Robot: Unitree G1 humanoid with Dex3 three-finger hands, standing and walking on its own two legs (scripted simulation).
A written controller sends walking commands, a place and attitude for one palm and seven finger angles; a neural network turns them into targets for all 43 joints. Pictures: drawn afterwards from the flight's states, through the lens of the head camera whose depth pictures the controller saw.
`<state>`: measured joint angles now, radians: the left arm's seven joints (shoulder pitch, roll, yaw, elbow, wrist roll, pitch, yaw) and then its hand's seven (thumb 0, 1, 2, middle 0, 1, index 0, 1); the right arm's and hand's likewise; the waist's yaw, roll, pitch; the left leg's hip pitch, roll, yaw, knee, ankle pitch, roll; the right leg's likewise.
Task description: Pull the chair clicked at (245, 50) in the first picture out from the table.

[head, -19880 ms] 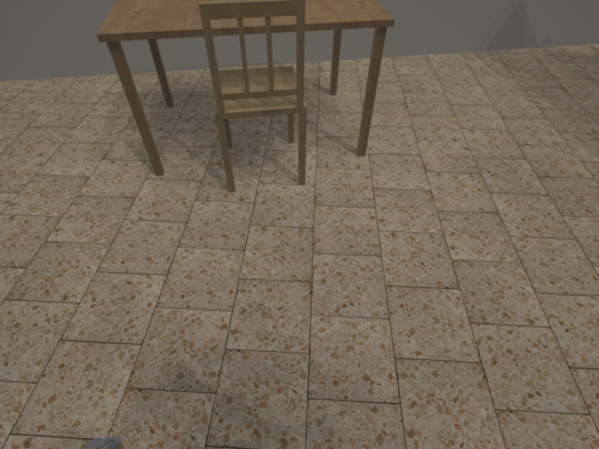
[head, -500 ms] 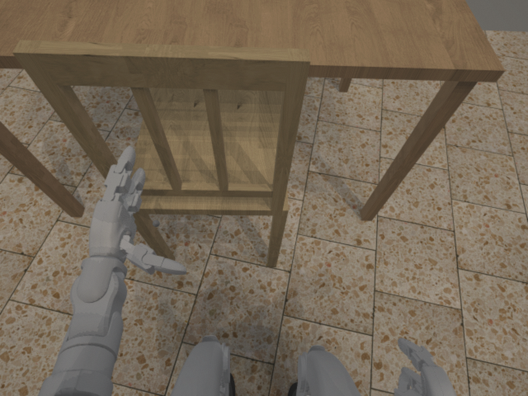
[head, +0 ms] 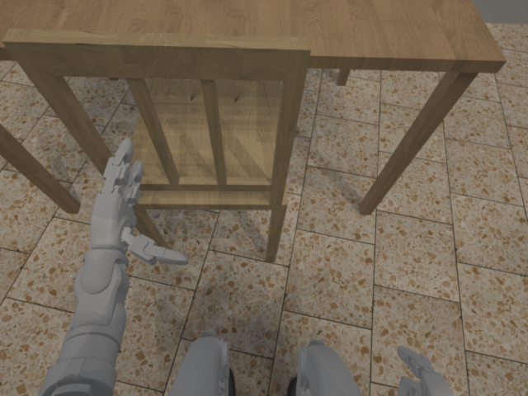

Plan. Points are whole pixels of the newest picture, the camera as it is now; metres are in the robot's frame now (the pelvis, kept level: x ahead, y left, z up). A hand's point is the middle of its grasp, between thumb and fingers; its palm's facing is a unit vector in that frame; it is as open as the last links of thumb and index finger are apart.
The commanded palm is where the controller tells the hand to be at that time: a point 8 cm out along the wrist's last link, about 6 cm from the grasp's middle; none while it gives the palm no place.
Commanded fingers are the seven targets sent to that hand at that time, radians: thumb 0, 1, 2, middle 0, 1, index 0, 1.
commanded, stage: aim the fingers beside a spindle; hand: left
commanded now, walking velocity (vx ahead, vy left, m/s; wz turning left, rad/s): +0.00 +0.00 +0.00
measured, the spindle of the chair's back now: (158, 138) +0.52 +0.19 +0.01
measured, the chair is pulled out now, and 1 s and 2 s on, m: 0.00 0.00 0.00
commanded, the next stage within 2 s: push the fingers through the gap in 0.28 s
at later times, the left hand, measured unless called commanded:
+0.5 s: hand (162, 211) +0.38 +0.16 +0.02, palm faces +0.02 -1.00 -0.03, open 16.9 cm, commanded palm +0.36 +0.21 +0.02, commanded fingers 0.00 -0.50 0.30 -0.06 -0.08 -0.06 -0.08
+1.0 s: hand (164, 179) +0.43 +0.17 +0.02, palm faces +0.02 -1.00 -0.04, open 16.9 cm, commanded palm +0.41 +0.21 +0.02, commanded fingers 0.00 -0.50 0.30 -0.06 -0.08 -0.06 -0.08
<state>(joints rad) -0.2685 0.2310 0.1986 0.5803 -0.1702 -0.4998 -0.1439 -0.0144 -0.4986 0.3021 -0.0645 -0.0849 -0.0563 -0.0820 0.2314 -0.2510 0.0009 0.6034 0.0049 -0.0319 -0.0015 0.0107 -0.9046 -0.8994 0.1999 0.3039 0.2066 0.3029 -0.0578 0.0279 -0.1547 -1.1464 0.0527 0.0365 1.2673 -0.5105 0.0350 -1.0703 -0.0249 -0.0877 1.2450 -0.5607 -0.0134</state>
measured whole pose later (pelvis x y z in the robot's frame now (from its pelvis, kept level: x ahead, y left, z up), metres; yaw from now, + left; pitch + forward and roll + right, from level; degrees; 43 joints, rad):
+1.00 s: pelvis +0.00 +0.00 -0.01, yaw +0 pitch +24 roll -3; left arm -0.52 0.29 0.26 0.80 -0.14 -0.50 -0.15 -0.01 -0.50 0.30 -0.06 -0.08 -0.06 -0.08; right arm 0.26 -0.26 0.00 0.64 0.00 -0.01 0.00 0.01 -0.91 -0.90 0.20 0.30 0.21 0.30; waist -0.09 0.03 -0.15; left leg -1.20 0.06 0.03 1.29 -0.52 0.03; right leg -1.12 -0.02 -0.09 1.26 -0.56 -0.02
